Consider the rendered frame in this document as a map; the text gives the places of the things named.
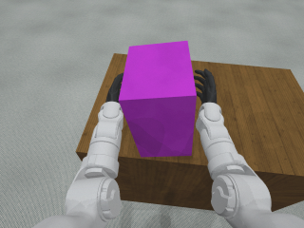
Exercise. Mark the left robot upper arm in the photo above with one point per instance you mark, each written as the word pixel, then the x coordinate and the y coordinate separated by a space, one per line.
pixel 90 203

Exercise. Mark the pedestal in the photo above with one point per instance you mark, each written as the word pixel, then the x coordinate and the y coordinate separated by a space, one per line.
pixel 263 111

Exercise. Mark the carton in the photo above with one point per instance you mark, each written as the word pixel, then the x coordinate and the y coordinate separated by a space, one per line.
pixel 158 98

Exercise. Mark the robot right hand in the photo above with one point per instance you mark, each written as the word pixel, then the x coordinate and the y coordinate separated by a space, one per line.
pixel 208 89

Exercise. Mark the right robot upper arm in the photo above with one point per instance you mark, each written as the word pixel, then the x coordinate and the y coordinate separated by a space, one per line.
pixel 245 202

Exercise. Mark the robot left forearm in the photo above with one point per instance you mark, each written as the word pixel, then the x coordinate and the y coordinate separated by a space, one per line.
pixel 103 152

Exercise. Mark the robot right forearm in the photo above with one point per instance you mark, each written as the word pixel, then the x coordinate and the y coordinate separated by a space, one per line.
pixel 217 144

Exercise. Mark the robot left hand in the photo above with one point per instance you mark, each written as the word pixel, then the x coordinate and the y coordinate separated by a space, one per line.
pixel 113 93

